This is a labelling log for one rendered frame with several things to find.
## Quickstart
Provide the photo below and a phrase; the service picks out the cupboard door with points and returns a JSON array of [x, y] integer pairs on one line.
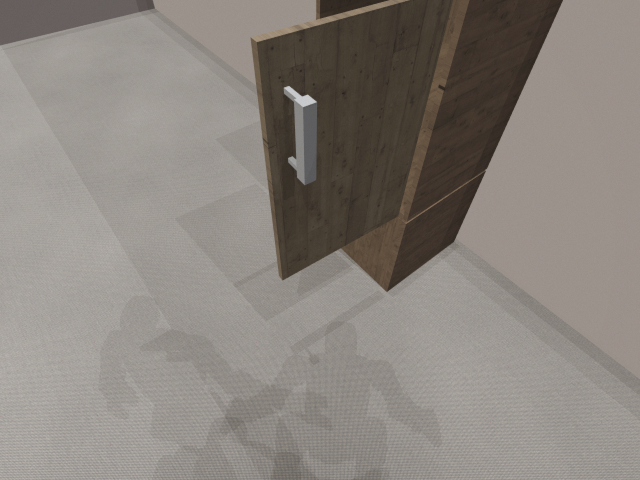
[[370, 70]]

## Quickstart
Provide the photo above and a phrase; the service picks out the handle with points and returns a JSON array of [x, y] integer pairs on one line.
[[305, 111]]

